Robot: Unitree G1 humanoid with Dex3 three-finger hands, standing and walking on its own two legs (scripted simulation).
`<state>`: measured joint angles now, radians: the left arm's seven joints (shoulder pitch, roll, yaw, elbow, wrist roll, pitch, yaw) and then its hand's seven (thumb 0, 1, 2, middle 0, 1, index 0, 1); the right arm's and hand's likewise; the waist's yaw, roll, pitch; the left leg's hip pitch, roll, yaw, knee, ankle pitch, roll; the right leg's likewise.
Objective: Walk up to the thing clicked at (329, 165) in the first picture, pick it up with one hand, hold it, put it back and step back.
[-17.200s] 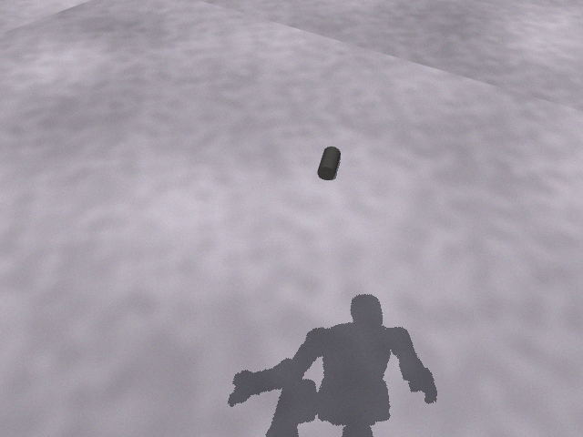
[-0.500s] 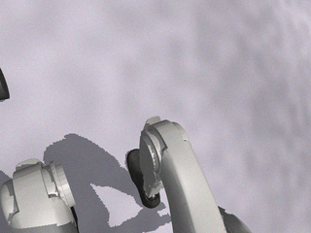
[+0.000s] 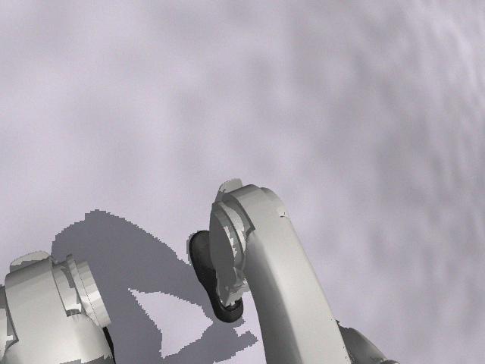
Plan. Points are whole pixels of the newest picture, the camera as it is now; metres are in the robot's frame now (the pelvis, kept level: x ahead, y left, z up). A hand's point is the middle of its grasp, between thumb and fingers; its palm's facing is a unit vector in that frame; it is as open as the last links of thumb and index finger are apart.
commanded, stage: close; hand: left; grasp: from above
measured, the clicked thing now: out of the picture +0.50 +0.29 -0.26
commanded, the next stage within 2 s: settle in 1.42 s
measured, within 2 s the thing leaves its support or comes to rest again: leaves its support in 1.88 s
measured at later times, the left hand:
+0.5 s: hand out of the picture +0.48 +0.29 -0.24, palm faces -0.47 -0.11 -0.88, open 12.1 cm
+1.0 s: hand out of the picture +0.48 +0.30 -0.24, palm faces -0.46 -0.10 -0.88, open 11.7 cm
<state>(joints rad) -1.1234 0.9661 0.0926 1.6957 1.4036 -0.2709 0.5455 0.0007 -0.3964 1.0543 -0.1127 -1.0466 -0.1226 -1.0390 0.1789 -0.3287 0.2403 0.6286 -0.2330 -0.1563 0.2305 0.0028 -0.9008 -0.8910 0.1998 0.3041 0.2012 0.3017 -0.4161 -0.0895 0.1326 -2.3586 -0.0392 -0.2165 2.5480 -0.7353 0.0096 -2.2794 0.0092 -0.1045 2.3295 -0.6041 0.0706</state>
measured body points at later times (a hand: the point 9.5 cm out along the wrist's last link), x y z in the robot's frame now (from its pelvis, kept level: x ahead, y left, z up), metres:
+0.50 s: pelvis +0.00 +0.00 +0.00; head +0.28 +0.13 +0.33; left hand +0.50 +0.30 -0.19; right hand +0.03 -0.26 -0.04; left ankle +0.06 +0.12 -0.27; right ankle +0.13 -0.14 -0.27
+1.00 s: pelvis +0.00 +0.00 +0.00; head +0.28 +0.13 +0.33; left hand +0.50 +0.30 -0.19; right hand +0.03 -0.25 -0.04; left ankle +0.06 +0.12 -0.27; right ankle +0.13 -0.14 -0.27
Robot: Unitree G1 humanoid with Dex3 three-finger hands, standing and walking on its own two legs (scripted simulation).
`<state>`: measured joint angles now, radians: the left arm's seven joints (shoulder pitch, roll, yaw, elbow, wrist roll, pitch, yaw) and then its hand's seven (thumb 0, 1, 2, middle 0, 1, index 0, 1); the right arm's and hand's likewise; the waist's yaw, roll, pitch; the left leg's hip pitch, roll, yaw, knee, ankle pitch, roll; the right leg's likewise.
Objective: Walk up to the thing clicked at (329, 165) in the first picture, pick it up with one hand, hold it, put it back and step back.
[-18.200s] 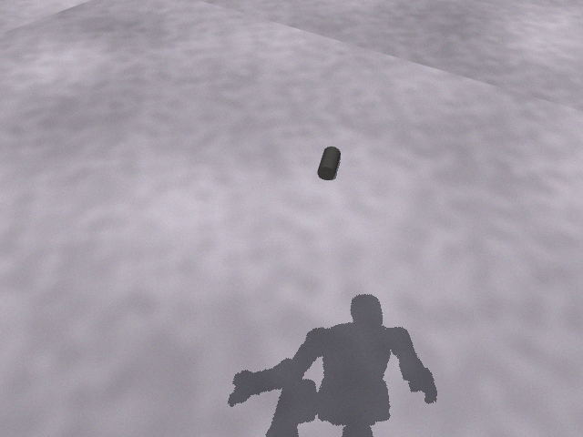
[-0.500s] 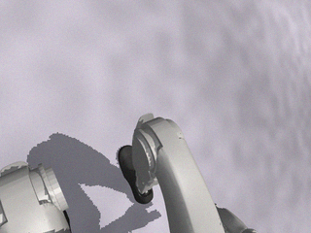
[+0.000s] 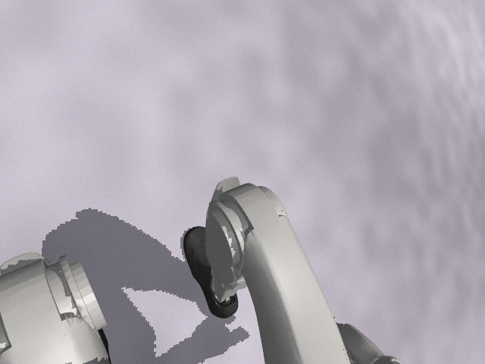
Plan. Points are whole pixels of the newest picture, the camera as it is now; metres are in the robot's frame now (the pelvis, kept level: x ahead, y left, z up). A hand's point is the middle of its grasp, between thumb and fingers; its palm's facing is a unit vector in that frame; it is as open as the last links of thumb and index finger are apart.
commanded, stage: close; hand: left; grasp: from above
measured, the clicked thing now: out of the picture +0.49 +0.30 -0.27
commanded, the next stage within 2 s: settle in 0.42 s
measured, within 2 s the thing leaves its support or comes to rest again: leaves its support in 0.88 s
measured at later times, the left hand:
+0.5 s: hand out of the picture +0.48 +0.30 -0.24, palm faces -0.46 -0.10 -0.88, open 11.5 cm
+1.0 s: hand out of the picture +0.47 +0.31 -0.21, palm faces -0.42 -0.07 -0.91, open 11.2 cm
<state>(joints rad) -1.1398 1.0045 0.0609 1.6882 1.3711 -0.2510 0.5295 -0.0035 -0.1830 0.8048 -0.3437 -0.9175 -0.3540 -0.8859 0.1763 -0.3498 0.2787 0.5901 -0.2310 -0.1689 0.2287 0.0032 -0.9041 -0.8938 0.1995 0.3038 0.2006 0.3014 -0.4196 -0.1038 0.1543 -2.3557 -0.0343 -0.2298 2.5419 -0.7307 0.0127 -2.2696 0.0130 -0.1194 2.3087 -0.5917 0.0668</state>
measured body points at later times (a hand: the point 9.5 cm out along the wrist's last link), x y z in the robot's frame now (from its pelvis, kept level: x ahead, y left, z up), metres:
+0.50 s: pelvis +0.00 +0.00 +0.00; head +0.28 +0.13 +0.33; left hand +0.50 +0.30 -0.19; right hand +0.04 -0.26 -0.04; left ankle +0.06 +0.11 -0.27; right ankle +0.14 -0.14 -0.27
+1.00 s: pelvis +0.01 +0.00 +0.01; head +0.27 +0.12 +0.35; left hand +0.49 +0.31 -0.15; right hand +0.05 -0.27 -0.04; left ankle +0.06 +0.11 -0.27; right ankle +0.13 -0.14 -0.27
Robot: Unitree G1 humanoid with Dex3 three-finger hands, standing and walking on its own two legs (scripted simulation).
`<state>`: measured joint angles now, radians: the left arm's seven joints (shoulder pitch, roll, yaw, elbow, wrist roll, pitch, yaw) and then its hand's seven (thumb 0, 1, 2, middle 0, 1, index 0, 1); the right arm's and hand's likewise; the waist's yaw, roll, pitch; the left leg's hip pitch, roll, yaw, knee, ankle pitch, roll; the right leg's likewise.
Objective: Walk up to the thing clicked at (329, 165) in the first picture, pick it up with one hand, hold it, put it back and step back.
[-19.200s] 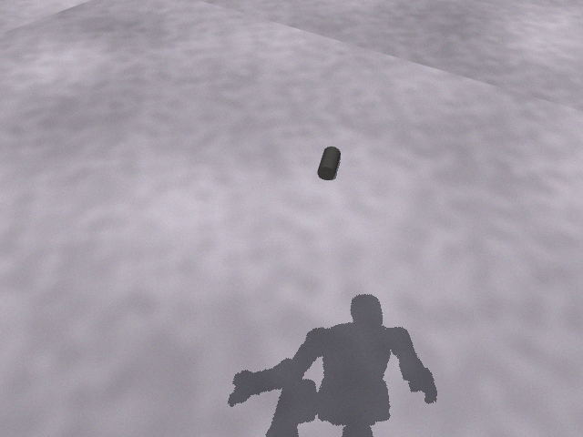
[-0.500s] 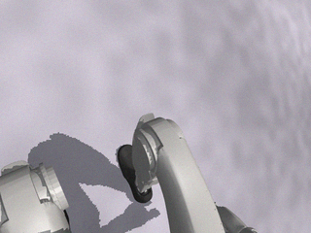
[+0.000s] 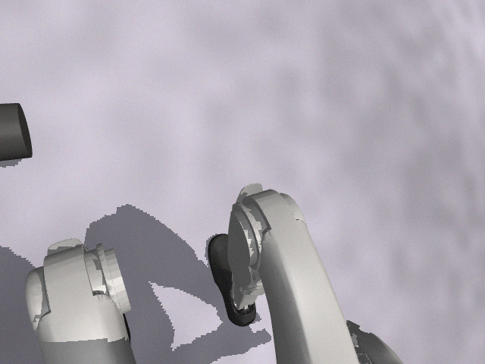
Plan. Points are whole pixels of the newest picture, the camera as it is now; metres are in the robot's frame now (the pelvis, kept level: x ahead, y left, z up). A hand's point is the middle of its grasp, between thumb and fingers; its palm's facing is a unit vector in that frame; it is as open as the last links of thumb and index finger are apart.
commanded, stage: settle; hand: left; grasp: from above
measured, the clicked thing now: out of the picture +0.48 +0.30 -0.25
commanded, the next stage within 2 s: lift in 0.44 s
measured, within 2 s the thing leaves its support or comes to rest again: neither
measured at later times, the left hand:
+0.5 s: hand out of the picture +0.46 +0.29 -0.13, palm faces -0.50 -0.06 -0.87, open 11.0 cm
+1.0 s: hand out of the picture +0.43 +0.31 -0.05, palm faces -0.51 -0.10 -0.85, open 11.0 cm
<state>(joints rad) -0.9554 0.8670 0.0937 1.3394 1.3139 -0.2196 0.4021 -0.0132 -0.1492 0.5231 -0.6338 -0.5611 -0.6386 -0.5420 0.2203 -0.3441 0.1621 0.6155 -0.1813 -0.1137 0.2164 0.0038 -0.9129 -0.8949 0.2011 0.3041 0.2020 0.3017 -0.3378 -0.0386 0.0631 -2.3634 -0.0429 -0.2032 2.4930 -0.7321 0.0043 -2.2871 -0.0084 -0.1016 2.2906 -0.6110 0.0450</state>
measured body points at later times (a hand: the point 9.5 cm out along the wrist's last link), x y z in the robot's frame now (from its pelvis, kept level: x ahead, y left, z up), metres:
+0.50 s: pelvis -0.01 -0.01 +0.03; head +0.23 +0.08 +0.40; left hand +0.48 +0.29 -0.08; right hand +0.05 -0.29 -0.05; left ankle +0.06 +0.12 -0.28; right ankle +0.13 -0.14 -0.28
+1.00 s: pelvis -0.01 +0.00 +0.09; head +0.21 +0.07 +0.47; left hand +0.45 +0.31 +0.00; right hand +0.07 -0.28 -0.02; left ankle +0.06 +0.12 -0.28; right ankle +0.13 -0.14 -0.28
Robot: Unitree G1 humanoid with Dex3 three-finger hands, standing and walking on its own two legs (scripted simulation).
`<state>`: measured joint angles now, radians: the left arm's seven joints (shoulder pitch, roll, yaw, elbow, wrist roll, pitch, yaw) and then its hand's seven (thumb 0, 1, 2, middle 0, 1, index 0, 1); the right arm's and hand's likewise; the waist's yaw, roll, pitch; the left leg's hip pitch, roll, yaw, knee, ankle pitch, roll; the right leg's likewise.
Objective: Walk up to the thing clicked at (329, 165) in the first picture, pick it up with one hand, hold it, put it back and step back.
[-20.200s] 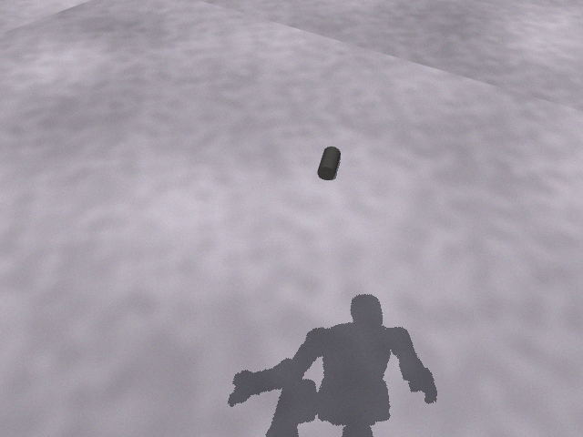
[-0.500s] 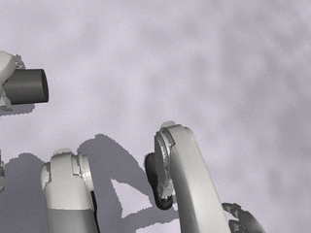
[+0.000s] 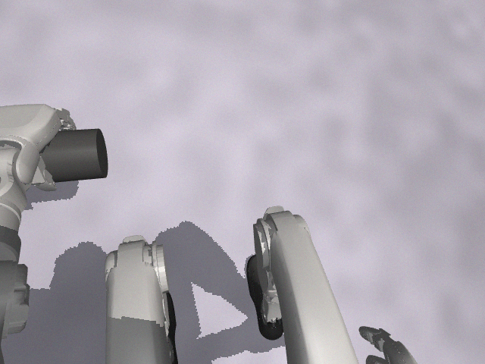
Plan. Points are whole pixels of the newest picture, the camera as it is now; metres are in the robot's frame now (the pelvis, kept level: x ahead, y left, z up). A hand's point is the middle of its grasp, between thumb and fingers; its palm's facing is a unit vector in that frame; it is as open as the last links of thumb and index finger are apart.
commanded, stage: lift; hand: left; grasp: from above
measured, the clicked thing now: (53, 157) +0.47 +0.25 -0.16
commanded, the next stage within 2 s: hold in 1.28 s
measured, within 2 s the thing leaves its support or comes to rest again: neither
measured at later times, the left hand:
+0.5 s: hand out of the picture +0.40 +0.24 +0.07, palm faces -0.48 -0.05 -0.88, open 11.0 cm
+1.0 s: hand out of the picture +0.36 +0.23 +0.20, palm faces -0.49 -0.06 -0.87, open 11.0 cm
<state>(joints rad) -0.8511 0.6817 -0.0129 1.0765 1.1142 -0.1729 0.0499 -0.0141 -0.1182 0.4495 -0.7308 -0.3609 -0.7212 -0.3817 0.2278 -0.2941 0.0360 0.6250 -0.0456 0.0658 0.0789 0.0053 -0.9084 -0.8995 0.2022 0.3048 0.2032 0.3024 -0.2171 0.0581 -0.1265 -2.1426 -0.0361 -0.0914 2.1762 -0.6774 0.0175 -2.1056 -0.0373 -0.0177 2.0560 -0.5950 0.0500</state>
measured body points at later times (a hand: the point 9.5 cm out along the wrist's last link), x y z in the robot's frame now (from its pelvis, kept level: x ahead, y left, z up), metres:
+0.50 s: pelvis +0.01 -0.01 +0.15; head +0.16 +0.02 +0.58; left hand +0.42 +0.25 +0.12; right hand +0.13 -0.27 +0.03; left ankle +0.08 +0.11 -0.37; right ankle +0.12 -0.15 -0.37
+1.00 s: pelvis +0.04 -0.01 +0.28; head +0.12 -0.01 +0.73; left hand +0.38 +0.23 +0.25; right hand +0.13 -0.28 +0.16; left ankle +0.08 +0.11 -0.37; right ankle +0.12 -0.15 -0.37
